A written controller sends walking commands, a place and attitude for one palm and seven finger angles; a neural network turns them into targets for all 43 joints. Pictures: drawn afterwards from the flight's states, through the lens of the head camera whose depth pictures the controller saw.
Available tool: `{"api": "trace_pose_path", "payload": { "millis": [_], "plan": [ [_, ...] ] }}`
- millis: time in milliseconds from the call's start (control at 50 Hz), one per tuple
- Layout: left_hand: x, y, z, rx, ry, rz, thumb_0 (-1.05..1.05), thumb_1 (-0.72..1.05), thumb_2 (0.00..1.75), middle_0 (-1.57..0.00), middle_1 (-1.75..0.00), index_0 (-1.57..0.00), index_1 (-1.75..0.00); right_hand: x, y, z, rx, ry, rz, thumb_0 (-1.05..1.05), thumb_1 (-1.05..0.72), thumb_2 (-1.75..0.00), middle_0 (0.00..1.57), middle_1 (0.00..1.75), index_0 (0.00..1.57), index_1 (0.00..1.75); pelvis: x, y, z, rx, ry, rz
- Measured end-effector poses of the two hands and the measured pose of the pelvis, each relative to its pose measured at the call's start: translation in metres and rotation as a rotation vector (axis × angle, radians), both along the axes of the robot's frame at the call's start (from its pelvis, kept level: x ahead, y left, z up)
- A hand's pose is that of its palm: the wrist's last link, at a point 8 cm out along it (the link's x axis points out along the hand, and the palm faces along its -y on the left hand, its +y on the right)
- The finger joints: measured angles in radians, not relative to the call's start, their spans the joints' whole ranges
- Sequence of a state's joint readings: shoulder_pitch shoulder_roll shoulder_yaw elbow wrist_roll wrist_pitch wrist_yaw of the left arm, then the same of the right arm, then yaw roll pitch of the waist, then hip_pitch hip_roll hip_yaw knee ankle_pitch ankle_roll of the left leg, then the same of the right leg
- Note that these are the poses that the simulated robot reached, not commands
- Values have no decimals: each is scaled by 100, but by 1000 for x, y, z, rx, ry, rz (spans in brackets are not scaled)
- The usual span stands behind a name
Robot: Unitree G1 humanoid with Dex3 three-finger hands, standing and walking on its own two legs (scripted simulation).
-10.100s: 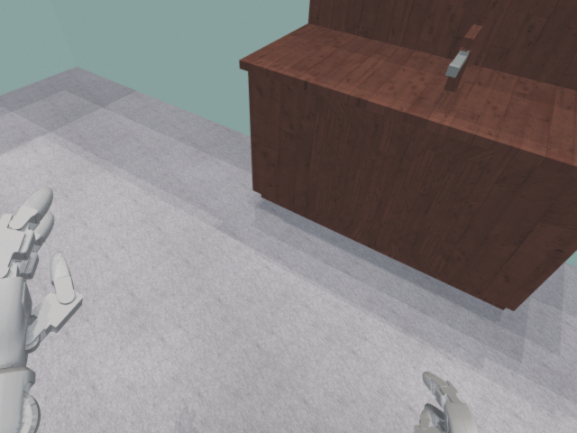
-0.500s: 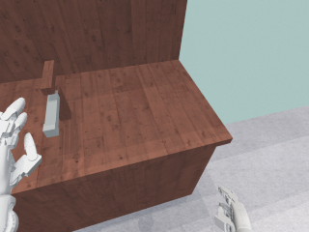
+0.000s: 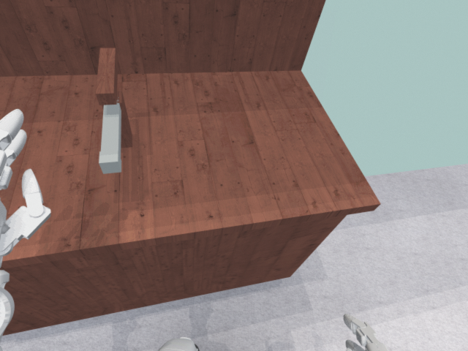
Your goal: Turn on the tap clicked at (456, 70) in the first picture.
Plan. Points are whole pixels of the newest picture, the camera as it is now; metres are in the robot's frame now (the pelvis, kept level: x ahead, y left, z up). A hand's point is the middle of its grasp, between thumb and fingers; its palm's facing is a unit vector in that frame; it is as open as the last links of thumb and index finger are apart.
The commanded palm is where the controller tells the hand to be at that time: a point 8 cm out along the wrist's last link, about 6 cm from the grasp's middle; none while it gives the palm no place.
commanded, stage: come to a stop and stand still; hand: left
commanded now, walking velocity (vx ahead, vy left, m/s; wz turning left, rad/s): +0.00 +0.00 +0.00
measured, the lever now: (110, 162) +0.36 +0.25 +0.09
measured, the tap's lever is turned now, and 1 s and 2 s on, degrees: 0 0 0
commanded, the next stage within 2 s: look again from close up in 0.26 s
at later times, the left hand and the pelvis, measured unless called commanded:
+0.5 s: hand (64, 214) +0.22 +0.24 +0.16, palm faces +0.35 -0.88 -0.31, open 7.4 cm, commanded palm +0.16 +0.27 +0.18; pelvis +0.00 -0.01 +0.01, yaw +0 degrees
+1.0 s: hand (61, 187) +0.25 +0.24 +0.19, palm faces +0.38 -0.82 -0.43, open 7.4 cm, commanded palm +0.17 +0.25 +0.18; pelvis +0.00 -0.03 +0.01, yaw -2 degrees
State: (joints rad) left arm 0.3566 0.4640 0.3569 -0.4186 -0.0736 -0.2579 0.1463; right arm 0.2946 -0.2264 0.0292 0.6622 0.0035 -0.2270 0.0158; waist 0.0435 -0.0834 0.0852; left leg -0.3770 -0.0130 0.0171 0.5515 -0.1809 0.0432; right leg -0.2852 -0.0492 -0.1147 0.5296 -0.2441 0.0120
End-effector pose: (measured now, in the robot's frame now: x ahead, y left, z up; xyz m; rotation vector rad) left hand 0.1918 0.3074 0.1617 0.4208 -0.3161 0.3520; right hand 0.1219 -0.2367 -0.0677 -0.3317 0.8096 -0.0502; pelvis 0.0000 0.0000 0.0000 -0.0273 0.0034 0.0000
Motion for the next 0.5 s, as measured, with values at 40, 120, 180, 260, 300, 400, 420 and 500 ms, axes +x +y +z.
{"api": "trace_pose_path", "payload": {
  "millis": [40, 120, 180, 260, 300, 400, 420, 500],
  "plan": [
    [0, -3, 15, 23, -57, -20, 2, 89, 90, -21, -30, -21, -30, 12, 12, 0, 27, -34, 24, 2, -91, -90, 21, 29, 20, 30, 0, 3, 0, 3, 1, -3],
    [-3, -13, 38, 79, -133, -79, 1, 89, 90, -20, -30, -21, -30, 36, 33, 4, 85, -115, 46, 2, -91, -90, 21, 29, 20, 30, 0, 8, 0, 10, 2, -13],
    [-4, -13, 42, 96, -120, -83, 1, 89, 90, -20, -30, -21, -30, 50, 43, 7, 122, -163, 44, 2, -91, -90, 21, 30, 20, 30, 1, 9, 1, 13, 2, -19],
    [-5, -5, 31, 66, -44, -34, 1, 89, 90, -20, -30, -21, -30, 60, 44, 11, 148, -195, 34, 1, -91, -90, 21, 30, 20, 30, 1, 7, 3, 14, 1, -21],
    [-6, -4, 23, 34, -6, -10, 1, 89, 90, -20, -30, -21, -30, 61, 41, 12, 145, -198, 31, 1, -91, -90, 21, 30, 20, 30, 1, 5, 4, 13, 2, -19],
    [-9, -15, 10, -35, 36, -2, 1, 89, 90, -20, -30, -21, -30, 60, 23, 13, 107, -180, 23, 1, -91, -90, 21, 30, 20, 30, 2, -1, 5, 8, -5, -12],
    [-8, -18, 9, -42, 36, -9, 1, 89, 90, -20, -30, -21, -30, 59, 19, 14, 98, -176, 20, 1, -91, -90, 21, 30, 20, 30, 3, -2, 5, 7, -7, -10],
    [-5, -28, 13, -42, 23, -39, 1, 89, 90, -20, -30, -21, -30, 56, 5, 15, 66, -166, -1, 2, -91, -90, 21, 30, 20, 30, 4, -6, 6, 4, -12, -3]
  ]
}}
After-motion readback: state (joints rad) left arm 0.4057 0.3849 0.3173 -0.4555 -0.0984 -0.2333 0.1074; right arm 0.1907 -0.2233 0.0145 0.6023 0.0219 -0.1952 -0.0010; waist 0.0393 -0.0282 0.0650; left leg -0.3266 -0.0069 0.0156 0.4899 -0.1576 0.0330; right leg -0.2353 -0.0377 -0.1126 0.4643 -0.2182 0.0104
